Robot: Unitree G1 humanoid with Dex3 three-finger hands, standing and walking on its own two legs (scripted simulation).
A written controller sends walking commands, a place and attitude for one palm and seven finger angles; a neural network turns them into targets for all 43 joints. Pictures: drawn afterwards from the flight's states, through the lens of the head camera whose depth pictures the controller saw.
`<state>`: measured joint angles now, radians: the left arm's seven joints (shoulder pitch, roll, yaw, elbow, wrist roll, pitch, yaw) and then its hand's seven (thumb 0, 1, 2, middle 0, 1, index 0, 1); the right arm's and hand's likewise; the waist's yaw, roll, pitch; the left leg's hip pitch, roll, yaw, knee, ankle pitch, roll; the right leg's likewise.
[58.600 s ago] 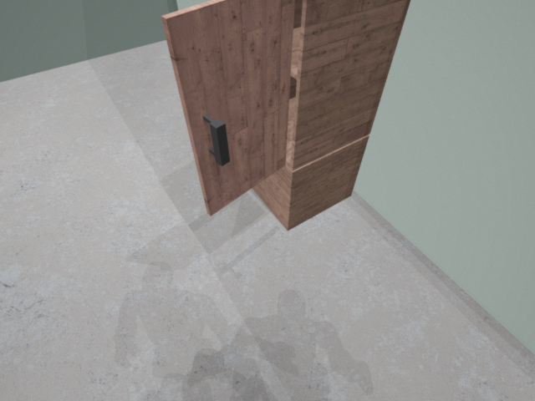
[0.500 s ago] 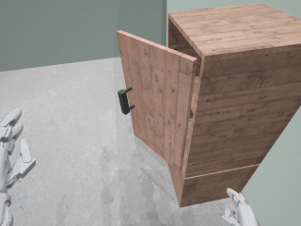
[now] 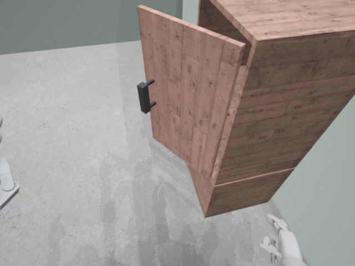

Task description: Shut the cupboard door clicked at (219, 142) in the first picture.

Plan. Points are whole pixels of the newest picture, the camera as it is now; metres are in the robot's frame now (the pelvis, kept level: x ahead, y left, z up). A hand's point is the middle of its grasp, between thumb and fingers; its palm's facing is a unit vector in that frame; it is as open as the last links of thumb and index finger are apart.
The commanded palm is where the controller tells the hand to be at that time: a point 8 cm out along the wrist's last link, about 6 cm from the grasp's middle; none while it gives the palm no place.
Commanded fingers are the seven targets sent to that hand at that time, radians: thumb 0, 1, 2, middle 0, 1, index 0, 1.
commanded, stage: step back with the hand held close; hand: left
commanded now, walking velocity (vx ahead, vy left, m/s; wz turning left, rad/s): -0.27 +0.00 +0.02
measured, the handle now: (148, 95) +0.68 +0.15 -0.04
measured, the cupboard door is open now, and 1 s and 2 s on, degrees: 34 34 34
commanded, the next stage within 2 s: stop stepping back and stand still in 0.56 s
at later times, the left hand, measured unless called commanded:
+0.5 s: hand out of the picture +0.06 +0.27 +0.17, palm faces +0.57 -0.73 -0.38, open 7.4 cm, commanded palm +0.00 +0.30 +0.18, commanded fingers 0.00 0.90 0.90 -0.20 -0.30 -0.20 -0.30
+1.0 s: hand out of the picture +0.01 +0.25 +0.17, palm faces +0.47 -0.77 -0.42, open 7.4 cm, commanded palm -0.05 +0.27 +0.18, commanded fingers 0.00 0.90 0.90 -0.20 -0.30 -0.20 -0.30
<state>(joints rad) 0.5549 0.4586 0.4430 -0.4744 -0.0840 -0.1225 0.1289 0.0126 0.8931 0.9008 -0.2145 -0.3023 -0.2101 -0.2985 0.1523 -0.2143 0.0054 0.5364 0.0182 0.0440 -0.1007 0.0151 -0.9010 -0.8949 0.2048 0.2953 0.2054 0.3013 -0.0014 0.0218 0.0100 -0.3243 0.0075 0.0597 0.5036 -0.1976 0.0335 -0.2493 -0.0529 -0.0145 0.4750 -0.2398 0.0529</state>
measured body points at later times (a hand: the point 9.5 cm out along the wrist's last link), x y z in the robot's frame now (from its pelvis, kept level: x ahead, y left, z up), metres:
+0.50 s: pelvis -0.11 -0.01 -0.02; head -0.11 +0.00 +0.43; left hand +0.03 +0.31 +0.19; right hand +0.08 -0.24 -0.09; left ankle -0.06 +0.09 -0.74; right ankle +0.00 -0.15 -0.73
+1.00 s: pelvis -0.19 -0.03 +0.00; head -0.22 -0.02 +0.45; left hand -0.02 +0.29 +0.19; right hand -0.06 -0.29 -0.09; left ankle -0.14 +0.08 -0.74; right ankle -0.22 -0.14 -0.74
